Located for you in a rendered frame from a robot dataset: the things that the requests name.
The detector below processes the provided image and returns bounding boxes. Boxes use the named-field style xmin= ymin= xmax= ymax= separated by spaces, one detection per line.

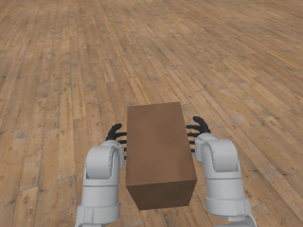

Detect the left robot hand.
xmin=105 ymin=123 xmax=127 ymax=160

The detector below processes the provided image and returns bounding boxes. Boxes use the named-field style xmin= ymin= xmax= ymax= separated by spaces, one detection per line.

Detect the carton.
xmin=125 ymin=101 xmax=198 ymax=211

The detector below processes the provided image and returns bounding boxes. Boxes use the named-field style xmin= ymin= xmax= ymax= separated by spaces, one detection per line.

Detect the right robot hand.
xmin=186 ymin=116 xmax=211 ymax=153

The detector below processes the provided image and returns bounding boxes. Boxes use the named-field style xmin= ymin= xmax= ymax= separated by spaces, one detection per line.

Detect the robot right forearm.
xmin=194 ymin=132 xmax=258 ymax=227

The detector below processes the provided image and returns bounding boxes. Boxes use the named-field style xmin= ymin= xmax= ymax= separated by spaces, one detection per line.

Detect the robot left forearm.
xmin=75 ymin=140 xmax=125 ymax=227

